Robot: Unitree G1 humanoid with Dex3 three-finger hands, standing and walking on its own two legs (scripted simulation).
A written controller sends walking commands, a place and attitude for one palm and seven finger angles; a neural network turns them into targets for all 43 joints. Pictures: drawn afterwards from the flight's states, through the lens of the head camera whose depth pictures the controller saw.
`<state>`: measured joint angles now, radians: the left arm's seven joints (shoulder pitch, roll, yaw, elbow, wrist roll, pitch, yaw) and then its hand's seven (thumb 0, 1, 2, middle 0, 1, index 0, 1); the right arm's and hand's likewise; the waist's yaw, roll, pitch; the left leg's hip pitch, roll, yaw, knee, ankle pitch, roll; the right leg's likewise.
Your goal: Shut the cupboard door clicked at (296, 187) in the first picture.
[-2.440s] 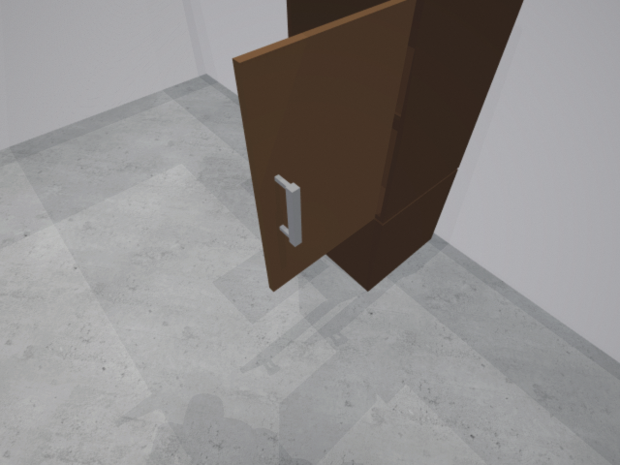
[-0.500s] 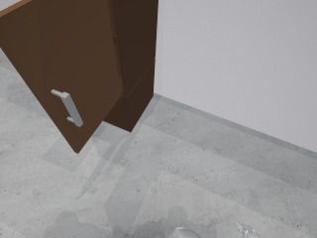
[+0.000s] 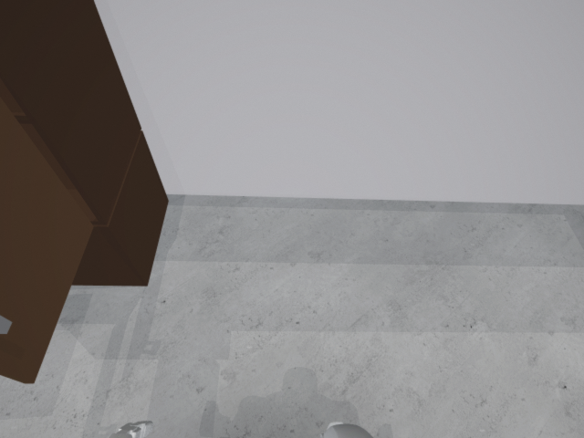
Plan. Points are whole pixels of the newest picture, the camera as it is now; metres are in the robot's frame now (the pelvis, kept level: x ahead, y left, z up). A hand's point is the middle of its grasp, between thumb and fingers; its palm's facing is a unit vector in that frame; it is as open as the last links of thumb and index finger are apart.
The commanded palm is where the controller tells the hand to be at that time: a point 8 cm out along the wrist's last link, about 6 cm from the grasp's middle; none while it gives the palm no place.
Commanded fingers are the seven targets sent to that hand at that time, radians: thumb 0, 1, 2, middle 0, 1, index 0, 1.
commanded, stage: walk to a spot facing it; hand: left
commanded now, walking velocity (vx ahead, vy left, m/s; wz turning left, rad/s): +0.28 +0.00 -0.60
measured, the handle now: out of the picture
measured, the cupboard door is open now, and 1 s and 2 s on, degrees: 90 90 90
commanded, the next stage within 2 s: turn to face it in 1.20 s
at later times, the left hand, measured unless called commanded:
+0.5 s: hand (242, 354) +0.26 +0.09 -0.16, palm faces -0.31 -0.93 -0.19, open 7.4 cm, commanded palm none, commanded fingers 0.00 0.90 0.90 -0.20 -0.30 -0.20 -0.30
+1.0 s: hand (325, 214) +0.56 -0.07 -0.16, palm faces -0.51 -0.83 -0.22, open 7.4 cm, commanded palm none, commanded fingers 0.00 0.90 0.90 -0.20 -0.30 -0.20 -0.30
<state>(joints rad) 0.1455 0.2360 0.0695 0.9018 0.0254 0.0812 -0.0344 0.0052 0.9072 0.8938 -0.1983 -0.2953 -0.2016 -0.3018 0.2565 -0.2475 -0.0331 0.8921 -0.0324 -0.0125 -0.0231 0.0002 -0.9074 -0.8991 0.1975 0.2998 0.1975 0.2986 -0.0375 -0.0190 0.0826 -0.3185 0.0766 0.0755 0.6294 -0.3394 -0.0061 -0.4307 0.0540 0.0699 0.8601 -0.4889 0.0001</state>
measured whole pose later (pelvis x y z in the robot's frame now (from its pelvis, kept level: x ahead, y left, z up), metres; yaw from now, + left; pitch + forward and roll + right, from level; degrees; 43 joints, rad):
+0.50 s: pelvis +0.14 -0.07 +0.01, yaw -17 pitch +2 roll +0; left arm 0.21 0.19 0.06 0.97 0.03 -0.02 -0.03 0.00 0.91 0.89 -0.20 -0.30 -0.20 -0.30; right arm 0.19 -0.21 -0.05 0.93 -0.02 -0.01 0.02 0.01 -0.91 -0.90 0.20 0.30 0.20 0.30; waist -0.03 -0.01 0.09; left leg -0.52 0.12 0.06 0.89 -0.31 -0.07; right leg -0.19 0.04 0.00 0.46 -0.30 -0.05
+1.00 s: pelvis +0.35 -0.18 -0.01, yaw -29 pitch +1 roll +1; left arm 0.09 0.23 0.08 0.94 0.03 -0.04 -0.05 0.00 0.91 0.89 -0.19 -0.29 -0.20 -0.30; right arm 0.39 -0.21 -0.04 1.06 -0.02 -0.02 0.01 0.00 -0.91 -0.90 0.20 0.30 0.20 0.30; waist -0.04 0.00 0.09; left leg -0.16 0.16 0.18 0.75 -0.49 -0.06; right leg -0.42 -0.05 -0.10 0.64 -0.25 -0.06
